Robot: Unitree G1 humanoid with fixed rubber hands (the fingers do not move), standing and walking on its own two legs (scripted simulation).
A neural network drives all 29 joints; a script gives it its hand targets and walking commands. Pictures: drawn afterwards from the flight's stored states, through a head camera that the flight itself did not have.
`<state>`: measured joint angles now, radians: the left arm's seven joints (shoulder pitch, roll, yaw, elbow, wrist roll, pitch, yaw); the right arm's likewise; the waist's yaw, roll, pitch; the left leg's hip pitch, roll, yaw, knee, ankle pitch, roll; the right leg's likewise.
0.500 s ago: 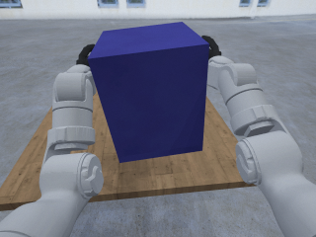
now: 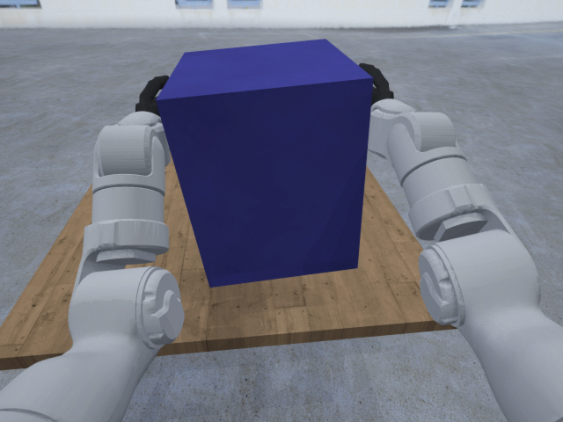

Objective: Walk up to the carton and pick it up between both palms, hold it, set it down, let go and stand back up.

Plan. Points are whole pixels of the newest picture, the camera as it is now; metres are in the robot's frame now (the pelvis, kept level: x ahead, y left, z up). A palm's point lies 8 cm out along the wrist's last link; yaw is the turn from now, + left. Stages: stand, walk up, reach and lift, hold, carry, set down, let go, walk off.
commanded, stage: hold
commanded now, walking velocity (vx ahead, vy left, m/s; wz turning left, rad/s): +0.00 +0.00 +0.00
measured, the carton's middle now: (269, 158) +0.38 +0.00 +0.26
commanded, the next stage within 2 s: none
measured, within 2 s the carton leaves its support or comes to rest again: neither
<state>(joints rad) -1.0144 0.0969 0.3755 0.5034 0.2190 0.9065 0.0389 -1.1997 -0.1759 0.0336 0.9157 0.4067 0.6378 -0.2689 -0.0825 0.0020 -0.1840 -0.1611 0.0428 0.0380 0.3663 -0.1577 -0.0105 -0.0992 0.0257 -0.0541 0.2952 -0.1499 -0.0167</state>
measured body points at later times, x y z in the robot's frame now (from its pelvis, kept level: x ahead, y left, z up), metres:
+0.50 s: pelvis +0.00 +0.00 +0.00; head -0.09 +0.02 +0.44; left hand +0.39 +0.16 +0.30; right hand +0.39 -0.14 +0.32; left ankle +0.03 +0.12 -0.75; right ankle +0.01 -0.10 -0.75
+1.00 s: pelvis +0.00 +0.00 +0.00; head -0.09 +0.01 +0.44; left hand +0.39 +0.16 +0.30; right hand +0.39 -0.14 +0.32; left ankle +0.03 +0.12 -0.75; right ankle +0.01 -0.10 -0.75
